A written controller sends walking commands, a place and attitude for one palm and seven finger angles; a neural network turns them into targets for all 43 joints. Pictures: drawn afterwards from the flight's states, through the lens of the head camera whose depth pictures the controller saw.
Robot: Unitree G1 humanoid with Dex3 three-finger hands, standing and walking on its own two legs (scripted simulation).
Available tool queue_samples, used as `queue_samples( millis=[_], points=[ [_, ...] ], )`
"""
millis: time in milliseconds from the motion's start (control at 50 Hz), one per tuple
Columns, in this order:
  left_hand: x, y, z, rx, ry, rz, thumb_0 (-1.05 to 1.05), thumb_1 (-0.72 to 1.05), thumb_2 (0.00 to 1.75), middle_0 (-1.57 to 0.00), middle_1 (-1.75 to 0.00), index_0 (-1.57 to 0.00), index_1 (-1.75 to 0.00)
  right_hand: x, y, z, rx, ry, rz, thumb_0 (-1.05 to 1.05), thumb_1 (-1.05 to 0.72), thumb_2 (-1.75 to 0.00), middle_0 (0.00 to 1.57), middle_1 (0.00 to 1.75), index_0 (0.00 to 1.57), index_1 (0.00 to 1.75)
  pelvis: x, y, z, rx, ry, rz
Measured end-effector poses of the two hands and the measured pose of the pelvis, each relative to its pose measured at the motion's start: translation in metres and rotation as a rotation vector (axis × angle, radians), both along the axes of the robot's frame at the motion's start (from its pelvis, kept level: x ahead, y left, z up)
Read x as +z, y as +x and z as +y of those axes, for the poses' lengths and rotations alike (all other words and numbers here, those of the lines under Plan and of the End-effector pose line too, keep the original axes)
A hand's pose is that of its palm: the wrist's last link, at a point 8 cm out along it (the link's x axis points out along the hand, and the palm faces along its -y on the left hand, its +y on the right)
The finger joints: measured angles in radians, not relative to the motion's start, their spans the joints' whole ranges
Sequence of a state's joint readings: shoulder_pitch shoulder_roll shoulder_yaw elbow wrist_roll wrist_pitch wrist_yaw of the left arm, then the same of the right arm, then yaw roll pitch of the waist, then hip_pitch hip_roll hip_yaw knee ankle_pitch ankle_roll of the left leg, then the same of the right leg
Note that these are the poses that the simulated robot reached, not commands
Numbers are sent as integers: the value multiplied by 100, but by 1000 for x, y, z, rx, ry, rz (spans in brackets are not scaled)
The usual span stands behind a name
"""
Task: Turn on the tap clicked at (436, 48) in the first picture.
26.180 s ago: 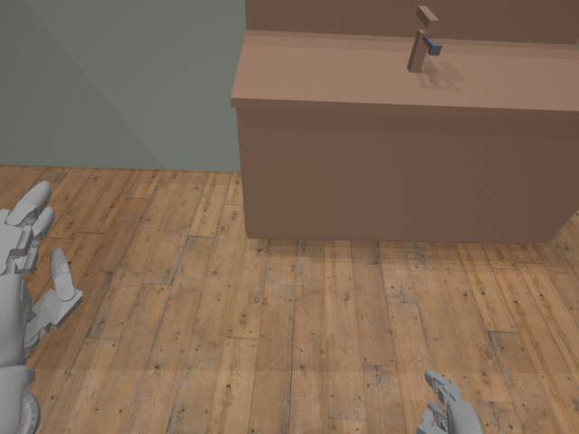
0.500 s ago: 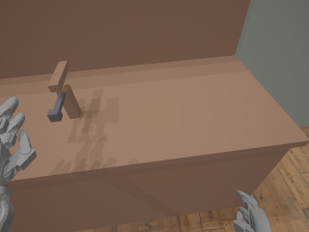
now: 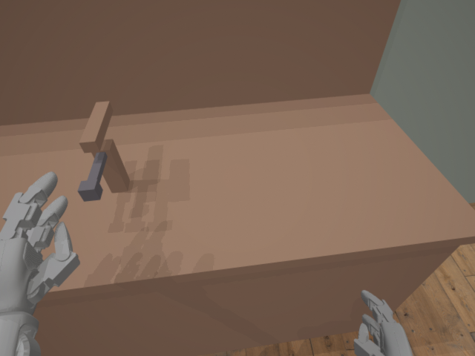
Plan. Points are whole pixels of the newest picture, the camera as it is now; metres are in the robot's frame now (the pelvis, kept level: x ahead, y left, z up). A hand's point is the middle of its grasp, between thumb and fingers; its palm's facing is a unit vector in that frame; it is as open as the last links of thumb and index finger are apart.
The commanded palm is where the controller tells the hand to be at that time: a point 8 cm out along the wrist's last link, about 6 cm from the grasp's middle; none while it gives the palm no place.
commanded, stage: turn the palm inward beside the body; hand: left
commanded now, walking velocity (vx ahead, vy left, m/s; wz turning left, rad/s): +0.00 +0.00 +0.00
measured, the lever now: (90, 190) +0.33 +0.32 +0.11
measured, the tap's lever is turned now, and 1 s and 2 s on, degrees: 0 0 0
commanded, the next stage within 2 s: reach beside the lever's end, fingers flat in 1.12 s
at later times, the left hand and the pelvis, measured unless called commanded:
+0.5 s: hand (59, 270) +0.16 +0.24 +0.16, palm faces +0.44 -0.89 -0.14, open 7.5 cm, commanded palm +0.11 +0.28 +0.17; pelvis -0.02 +0.01 +0.00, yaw +0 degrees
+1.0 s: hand (86, 265) +0.17 +0.21 +0.16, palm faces +0.45 -0.88 -0.12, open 7.5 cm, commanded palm +0.12 +0.26 +0.17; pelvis -0.01 -0.01 +0.00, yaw +1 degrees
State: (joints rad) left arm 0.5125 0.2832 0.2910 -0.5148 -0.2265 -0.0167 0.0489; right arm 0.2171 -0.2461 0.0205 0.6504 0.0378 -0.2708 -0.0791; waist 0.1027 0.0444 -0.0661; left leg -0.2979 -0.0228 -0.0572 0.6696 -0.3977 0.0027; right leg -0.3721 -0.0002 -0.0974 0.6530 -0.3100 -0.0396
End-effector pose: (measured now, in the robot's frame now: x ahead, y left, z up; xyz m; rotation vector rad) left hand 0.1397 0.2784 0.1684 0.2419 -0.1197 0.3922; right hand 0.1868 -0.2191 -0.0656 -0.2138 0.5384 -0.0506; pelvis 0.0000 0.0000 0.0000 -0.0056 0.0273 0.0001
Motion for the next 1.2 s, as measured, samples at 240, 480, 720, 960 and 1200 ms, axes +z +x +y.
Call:
queue_samples(
  millis=[240,480,720,960,1200],
  points=[
    [4,-11,13,40,-50,-9,2,89,90,-21,-30,-20,-30,8,-5,31,38,26,-34,1,-90,-90,20,30,21,30,2,-14,12,-1,-5,-26],
    [0,-22,3,55,-83,8,2,89,90,-21,-30,-20,-30,9,-15,30,34,17,-29,1,-90,-90,20,30,21,30,1,-24,12,-3,-3,-50],
    [-2,-21,-11,69,-127,46,2,89,90,-21,-30,-20,-30,6,-15,15,17,17,-18,1,-90,-90,20,30,21,30,3,-22,1,3,-2,-51],
    [0,-14,-24,81,-123,53,2,89,90,-21,-30,-20,-30,6,-2,1,21,20,-21,1,-90,-90,20,30,21,30,4,-13,-11,11,-2,-42],
    [-1,-8,-30,83,-132,57,2,89,90,-21,-30,-20,-30,5,6,-8,17,24,-20,1,-90,-90,20,30,21,30,4,-6,-18,13,-1,-36]
  ],
)
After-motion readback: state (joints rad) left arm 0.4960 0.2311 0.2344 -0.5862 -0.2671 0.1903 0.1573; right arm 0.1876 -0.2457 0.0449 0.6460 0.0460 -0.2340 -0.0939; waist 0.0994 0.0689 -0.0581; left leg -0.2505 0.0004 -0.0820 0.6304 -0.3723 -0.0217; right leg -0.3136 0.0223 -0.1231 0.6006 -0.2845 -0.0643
